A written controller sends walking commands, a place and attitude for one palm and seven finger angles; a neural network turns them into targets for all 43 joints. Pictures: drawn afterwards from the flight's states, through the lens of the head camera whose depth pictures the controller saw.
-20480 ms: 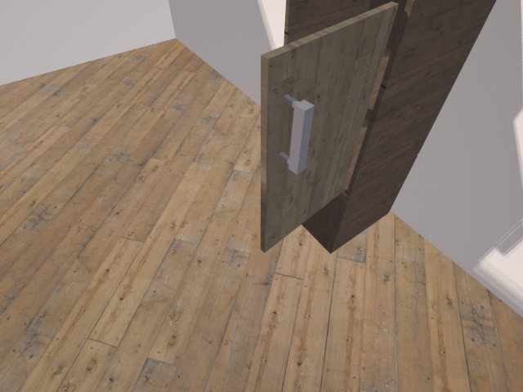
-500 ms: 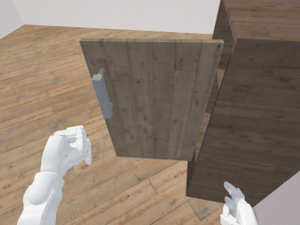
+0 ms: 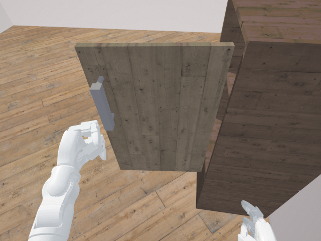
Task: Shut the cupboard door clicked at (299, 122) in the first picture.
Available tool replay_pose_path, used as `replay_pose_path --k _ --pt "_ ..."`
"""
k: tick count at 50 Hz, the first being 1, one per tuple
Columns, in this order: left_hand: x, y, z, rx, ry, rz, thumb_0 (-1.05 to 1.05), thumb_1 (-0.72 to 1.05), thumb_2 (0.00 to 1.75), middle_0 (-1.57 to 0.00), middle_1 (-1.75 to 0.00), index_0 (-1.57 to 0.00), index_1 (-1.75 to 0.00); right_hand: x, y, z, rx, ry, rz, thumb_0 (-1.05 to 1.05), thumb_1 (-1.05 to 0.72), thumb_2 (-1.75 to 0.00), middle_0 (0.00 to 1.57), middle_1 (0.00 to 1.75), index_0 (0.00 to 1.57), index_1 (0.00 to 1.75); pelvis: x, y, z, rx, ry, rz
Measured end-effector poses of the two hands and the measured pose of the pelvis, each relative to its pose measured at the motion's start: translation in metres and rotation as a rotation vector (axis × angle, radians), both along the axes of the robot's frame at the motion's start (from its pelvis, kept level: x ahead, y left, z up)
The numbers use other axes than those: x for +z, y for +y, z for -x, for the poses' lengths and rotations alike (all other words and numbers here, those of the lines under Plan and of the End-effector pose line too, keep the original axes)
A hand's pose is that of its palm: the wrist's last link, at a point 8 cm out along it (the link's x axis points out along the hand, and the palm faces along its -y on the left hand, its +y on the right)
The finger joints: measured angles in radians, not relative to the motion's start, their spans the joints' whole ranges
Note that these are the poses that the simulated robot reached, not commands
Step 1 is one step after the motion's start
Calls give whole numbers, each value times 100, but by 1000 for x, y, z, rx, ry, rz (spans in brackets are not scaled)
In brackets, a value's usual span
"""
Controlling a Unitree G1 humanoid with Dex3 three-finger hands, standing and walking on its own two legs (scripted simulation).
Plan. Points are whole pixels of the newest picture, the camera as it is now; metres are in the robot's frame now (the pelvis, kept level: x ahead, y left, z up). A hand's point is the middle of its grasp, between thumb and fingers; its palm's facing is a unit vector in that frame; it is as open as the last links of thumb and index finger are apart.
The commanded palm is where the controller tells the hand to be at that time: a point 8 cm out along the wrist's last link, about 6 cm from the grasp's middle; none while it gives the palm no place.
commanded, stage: bring the fist close to the handle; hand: left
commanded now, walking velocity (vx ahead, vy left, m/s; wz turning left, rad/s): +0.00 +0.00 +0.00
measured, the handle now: (105, 104) +0.44 +0.19 +0.11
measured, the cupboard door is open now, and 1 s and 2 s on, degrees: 96 96 76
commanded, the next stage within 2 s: push the door shut along its arc in 0.68 s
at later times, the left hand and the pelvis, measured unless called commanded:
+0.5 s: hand (109, 131) +0.34 +0.15 +0.11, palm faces +0.04 -1.00 -0.04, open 3.1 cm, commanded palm +0.31 +0.20 +0.11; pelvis +0.00 +0.00 +0.00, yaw -1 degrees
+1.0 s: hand (110, 127) +0.36 +0.15 +0.11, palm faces -0.01 -1.00 -0.05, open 3.1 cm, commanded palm +0.34 +0.20 +0.11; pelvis +0.00 +0.00 +0.00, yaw +0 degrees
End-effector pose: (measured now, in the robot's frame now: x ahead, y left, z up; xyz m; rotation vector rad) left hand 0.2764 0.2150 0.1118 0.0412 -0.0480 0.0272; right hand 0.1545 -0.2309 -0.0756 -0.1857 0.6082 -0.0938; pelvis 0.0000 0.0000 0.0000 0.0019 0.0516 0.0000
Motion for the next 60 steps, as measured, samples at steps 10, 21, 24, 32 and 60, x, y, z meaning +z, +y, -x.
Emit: replay_pose_path --k 10,21,24,32,60 --pt "4 -2 -25 9 -2 -1 2 90 90 -130 -150 -130 -150 -2 1 -2 -4 23 -13 1 -90 -89 20 30 21 30 1 -1 -2 -3 4 -1" --pt "0 -9 -43 9 14 5 2 90 90 -130 -150 -130 -150 -7 -6 9 -31 81 -13 1 -90 -89 20 30 21 30 1 -3 -3 -10 11 -3" --pt "-1 -9 -44 14 15 2 2 90 90 -130 -150 -130 -150 -9 -9 12 -41 93 -11 1 -90 -89 20 30 21 30 1 -4 -3 -12 11 -3" --pt "-1 -7 -45 19 7 4 2 90 90 -130 -150 -130 -150 -10 -13 16 -54 113 -5 1 -90 -89 20 30 21 30 2 -5 -3 -13 11 -3" --pt "3 -8 -94 -86 39 -8 2 89 90 -132 -150 -130 -150 -17 -14 32 -83 190 12 1 -90 -89 20 30 21 30 1 -1 0 -4 33 0"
